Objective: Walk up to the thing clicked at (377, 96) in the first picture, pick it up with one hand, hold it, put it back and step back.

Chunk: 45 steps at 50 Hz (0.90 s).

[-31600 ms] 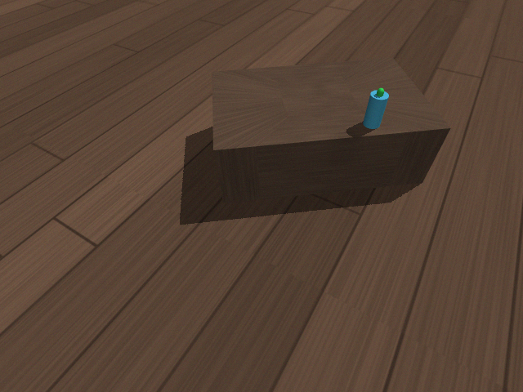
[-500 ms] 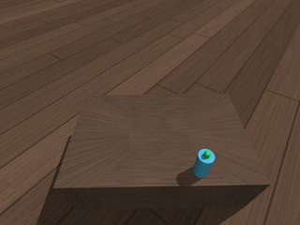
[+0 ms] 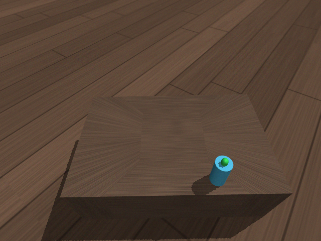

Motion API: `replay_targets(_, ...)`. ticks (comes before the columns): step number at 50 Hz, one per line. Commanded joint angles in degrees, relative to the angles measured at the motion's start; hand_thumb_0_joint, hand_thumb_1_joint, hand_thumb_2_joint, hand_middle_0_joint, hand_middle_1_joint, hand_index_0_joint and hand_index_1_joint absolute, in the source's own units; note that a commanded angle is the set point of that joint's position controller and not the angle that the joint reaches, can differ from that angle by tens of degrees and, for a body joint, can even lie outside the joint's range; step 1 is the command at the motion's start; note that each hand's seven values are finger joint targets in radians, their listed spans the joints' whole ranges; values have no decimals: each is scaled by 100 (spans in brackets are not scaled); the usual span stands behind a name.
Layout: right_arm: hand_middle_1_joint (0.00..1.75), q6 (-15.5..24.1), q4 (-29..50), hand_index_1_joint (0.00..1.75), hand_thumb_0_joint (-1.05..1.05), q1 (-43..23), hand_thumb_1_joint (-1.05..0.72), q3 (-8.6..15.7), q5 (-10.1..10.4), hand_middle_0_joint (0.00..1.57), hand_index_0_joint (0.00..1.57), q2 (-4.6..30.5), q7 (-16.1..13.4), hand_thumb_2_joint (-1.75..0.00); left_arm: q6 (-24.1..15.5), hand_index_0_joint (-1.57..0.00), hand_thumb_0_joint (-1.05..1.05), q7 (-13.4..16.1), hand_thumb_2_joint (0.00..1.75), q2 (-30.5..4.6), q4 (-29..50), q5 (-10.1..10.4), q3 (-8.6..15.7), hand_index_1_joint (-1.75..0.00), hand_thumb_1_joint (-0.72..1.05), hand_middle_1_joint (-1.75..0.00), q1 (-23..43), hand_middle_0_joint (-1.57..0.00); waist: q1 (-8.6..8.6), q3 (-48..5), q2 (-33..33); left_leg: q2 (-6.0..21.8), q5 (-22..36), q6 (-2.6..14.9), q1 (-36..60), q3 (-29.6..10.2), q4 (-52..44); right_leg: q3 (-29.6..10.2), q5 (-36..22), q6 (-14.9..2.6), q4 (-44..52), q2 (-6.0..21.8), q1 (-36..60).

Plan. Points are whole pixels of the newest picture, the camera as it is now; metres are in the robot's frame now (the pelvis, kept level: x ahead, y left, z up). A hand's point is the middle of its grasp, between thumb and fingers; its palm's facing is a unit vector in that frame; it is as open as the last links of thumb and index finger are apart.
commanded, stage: stand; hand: right
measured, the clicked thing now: (221, 169) +0.46 -0.24 -0.33
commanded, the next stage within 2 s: step back in 1.22 s
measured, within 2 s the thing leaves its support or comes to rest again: neither
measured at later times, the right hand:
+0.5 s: hand out of the picture +0.09 -0.25 -0.16, palm faces -0.02 +0.94 -0.34, open 7.4 cm
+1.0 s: hand out of the picture +0.08 -0.25 -0.16, palm faces -0.03 +0.94 -0.34, open 7.4 cm
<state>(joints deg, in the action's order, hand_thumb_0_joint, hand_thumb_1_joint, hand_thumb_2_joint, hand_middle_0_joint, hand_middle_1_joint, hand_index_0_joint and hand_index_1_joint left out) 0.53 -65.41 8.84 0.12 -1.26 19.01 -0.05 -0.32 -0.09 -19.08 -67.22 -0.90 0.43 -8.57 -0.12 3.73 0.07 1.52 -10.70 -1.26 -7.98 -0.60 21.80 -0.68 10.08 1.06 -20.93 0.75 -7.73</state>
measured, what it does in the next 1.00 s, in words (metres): stands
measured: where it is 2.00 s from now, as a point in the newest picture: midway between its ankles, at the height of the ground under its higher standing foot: outside the picture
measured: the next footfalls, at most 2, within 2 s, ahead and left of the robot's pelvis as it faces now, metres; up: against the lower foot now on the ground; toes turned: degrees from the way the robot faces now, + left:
right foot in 1.92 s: -0.11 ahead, -0.11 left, +0.00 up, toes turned -1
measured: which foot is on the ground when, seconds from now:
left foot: down 0.00-1.00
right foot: down 0.00-1.00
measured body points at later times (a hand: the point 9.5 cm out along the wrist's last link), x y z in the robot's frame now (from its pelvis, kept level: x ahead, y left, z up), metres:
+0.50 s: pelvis +0.02 +0.01 +0.00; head +0.02 +0.01 +0.45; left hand +0.10 +0.30 -0.13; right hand +0.09 -0.29 -0.13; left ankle +0.02 +0.13 -0.75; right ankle +0.02 -0.13 -0.75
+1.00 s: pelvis +0.02 +0.00 +0.00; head +0.03 +0.00 +0.45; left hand +0.09 +0.30 -0.13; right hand +0.08 -0.30 -0.13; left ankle +0.02 +0.13 -0.75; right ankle +0.02 -0.13 -0.75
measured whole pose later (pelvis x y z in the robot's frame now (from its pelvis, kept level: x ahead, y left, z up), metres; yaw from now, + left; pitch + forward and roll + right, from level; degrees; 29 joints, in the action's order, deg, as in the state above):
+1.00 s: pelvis +0.02 +0.00 +0.00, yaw +0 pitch -2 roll +0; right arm 0.8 -65.5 6.7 0.0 -0.9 19.9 0.1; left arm -0.4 -0.1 -19.3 -66.1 -0.4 0.3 -6.5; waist -0.4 3.4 0.3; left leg 1.1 -10.5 -1.1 -5.7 -0.5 18.6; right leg -0.6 10.3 1.3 -18.5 1.2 -5.8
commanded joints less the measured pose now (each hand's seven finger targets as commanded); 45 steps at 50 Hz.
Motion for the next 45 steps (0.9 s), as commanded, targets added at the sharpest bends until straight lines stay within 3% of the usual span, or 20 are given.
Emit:
replay_targets(1, 30, 117, 293, 30, 0, -207, -90, 199, 34, 20, 20, 1198, -97, -90, -130, -20, 0, 78, 90, -1169, 369, 11, 178, -30, 90, -30, 289, -20, -14, -368, -28, 533, 253, 266, -15, -434, -483, -506, -347, -213, 410, 572, 103)
replay_targets(2, 30, 122, 295, 30, 0, -220, -90, 193, 34, 20, 20, 1193, -94, -90, -139, -20, 0, 81, 90, -1152, 368, 12, 169, -30, 90, -30, 286, -20, 3, -392, -11, 550, 460, 257, -1, -431, -461, -491, -501, -189, 402, 583, 137)
replay_targets(6, 30, 114, 243, 30, 0, -203, -90, 188, 50, 20, 20, 1223, -104, -90, -120, -20, 0, 75, 90, -1135, 331, 19, 161, -30, 90, -30, 279, -20, 1, -295, 52, 533, 293, 242, -26, -407, -526, -486, -426, -171, 463, 580, 149)
replay_targets(9, 30, 128, 274, 30, 0, -247, -90, 200, 63, 20, 20, 1253, -97, -90, -151, -20, 0, 81, 90, -1148, 358, 22, 163, -30, 90, -30, 289, -20, 4, -501, -36, 560, 907, 230, 143, -393, -436, -452, -946, -160, 395, 616, 307)
replay_targets(14, 30, 144, 272, 30, 0, -293, -90, 194, 57, 20, 20, 1263, -119, -90, -128, -20, 0, 84, 90, -1187, 390, 40, 191, -30, 90, -30, 390, -20, 5, -564, 32, 588, 1162, 219, 231, -384, -482, -419, -1136, -160, 348, 626, 393)
replay_targets(17, 30, 139, 273, 30, 0, -324, -90, 193, 51, 20, 20, 1260, -120, -90, -111, -20, 0, 79, 90, -1162, 393, 24, 188, -30, 90, -30, 411, -20, 7, -421, 46, 575, 762, 210, 114, -389, -583, -410, -730, -131, 452, 605, 296)
replay_targets(22, 30, 151, 275, 30, 0, -379, -90, 217, 56, 20, 20, 1300, -115, -90, -108, -20, 0, 77, 90, -1128, 394, 14, 191, -30, 90, -30, 415, -20, 25, -467, 34, 590, 938, 222, 238, -387, -546, -410, -912, -147, 460, 634, 295)
replay_targets(26, 30, 138, 294, 30, 0, -398, -90, 225, 43, 20, 20, 1295, -103, -90, -105, -20, 0, 72, 90, -1173, 417, 20, 205, -30, 90, -30, 472, -20, -8, -352, 2, 560, 437, 209, 129, -383, -661, -437, -505, -160, 534, 616, 170)
replay_targets(36, 30, 152, 308, 30, 0, -405, -90, 216, 64, 20, 20, 1290, -88, -90, -130, -20, 0, 75, 90, -1216, 445, 29, 208, -30, 90, -30, 429, -20, -5, -534, -58, 592, 979, 233, 337, -394, -563, -409, -963, -168, 453, 650, 288)
replay_targets(41, 30, 123, 277, 30, 0, -358, -90, 206, 47, 20, 20, 1288, -88, -90, -115, -20, 0, 67, 90, -1215, 445, 28, 198, -30, 90, -30, 407, -20, -13, -368, -25, 541, 527, 210, 112, -385, -638, -436, -671, -181, 526, 654, 242)
replay_targets(45, 30, 124, 284, 30, 0, -350, -90, 211, 55, 20, 20, 1294, -86, -90, -128, -20, 0, 73, 90, -1262, 470, 26, 207, -30, 90, -30, 397, -20, -15, -522, -1, 578, 749, 224, 254, -387, -573, -451, -833, -192, 506, 675, 273)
